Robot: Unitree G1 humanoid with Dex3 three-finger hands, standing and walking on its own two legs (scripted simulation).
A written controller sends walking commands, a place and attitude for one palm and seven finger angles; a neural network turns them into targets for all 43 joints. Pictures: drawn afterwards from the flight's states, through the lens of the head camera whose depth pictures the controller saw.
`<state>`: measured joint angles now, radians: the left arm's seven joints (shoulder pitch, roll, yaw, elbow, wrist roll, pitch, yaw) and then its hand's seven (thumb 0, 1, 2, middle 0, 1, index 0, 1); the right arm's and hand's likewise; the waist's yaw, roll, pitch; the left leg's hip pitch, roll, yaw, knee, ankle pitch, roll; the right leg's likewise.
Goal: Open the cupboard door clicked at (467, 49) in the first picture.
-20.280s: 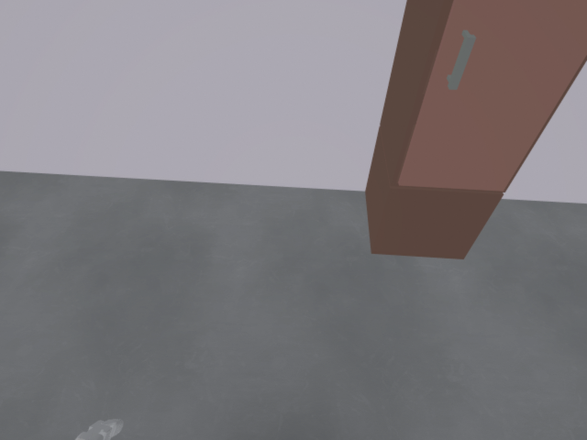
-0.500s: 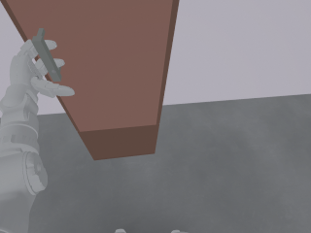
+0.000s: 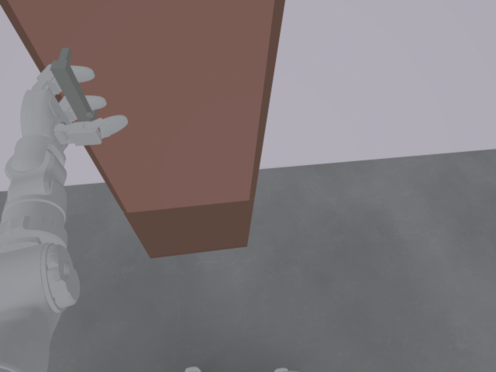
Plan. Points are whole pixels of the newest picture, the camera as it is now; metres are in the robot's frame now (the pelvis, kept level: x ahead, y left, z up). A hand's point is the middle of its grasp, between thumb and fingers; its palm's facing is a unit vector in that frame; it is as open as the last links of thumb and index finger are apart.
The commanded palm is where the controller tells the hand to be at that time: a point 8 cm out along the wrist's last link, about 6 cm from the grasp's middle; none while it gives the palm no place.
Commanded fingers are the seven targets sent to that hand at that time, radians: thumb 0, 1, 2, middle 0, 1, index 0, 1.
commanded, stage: close the thumb around the handle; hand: left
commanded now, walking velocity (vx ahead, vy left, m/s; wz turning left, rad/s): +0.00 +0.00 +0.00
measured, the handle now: (79, 92) +0.54 +0.25 +0.13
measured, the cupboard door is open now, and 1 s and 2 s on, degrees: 0 22 49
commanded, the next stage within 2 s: pull the door open along its arc in 0.36 s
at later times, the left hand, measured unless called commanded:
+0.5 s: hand (89, 116) +0.48 +0.22 +0.13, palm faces +0.10 -1.00 +0.00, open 5.7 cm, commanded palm +0.45 +0.27 +0.13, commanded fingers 0.00 0.90 0.90 -0.40 -1.35 -0.40 -1.35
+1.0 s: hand (108, 172) +0.38 +0.17 +0.13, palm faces +0.11 -0.99 +0.07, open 6.2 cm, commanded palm +0.32 +0.22 +0.13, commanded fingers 0.00 0.90 0.90 -0.40 -1.35 -0.40 -1.35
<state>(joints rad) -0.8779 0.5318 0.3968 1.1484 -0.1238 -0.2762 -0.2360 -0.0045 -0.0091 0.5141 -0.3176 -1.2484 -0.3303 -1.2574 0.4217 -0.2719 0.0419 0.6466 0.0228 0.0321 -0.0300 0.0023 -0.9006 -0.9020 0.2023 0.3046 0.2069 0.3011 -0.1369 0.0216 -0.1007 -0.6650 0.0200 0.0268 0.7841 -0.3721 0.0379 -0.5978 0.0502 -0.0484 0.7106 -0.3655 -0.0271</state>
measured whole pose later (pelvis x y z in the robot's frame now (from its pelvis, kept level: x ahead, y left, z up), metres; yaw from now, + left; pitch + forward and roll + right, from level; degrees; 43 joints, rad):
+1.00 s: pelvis +0.01 +0.00 +0.01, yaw -1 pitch +8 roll -1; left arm -0.25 0.21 0.24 0.35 -0.25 -0.11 -0.07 0.02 0.70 0.77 -0.35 -1.34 -0.32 -1.29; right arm 0.32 -0.26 0.01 0.56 0.05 -0.01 0.00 0.01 -0.90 -0.90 0.20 0.30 0.20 0.30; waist -0.03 0.05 -0.13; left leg -0.47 0.01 0.06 0.69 -0.36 0.03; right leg -0.42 0.05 -0.02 0.64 -0.36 -0.03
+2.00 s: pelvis +0.00 -0.04 +0.02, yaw +4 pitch -1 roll +0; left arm 0.03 -0.10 -0.21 -0.04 0.03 0.10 0.58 0.01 -0.18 0.45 -0.31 -1.23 -0.31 -1.24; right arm 0.15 -0.18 0.03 0.62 -0.03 0.09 -0.02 0.01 -0.90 -0.90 0.20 0.30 0.20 0.30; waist 0.01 0.05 -0.05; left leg -0.29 0.00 -0.04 0.60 -0.30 -0.02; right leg -0.23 0.04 -0.11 0.59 -0.35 -0.08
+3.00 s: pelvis -0.03 -0.02 +0.02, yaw +1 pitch -3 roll +0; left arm 0.16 0.06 -0.22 -0.15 -0.06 0.03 0.16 -0.01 -0.50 0.30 -0.18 -0.31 -0.16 -0.31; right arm 0.19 -0.19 0.07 0.53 0.01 0.07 -0.01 0.01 -0.90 -0.90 0.20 0.30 0.20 0.30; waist 0.01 0.04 -0.02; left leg -0.27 0.00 0.02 0.61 -0.29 0.02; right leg -0.22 0.04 -0.05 0.59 -0.32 -0.05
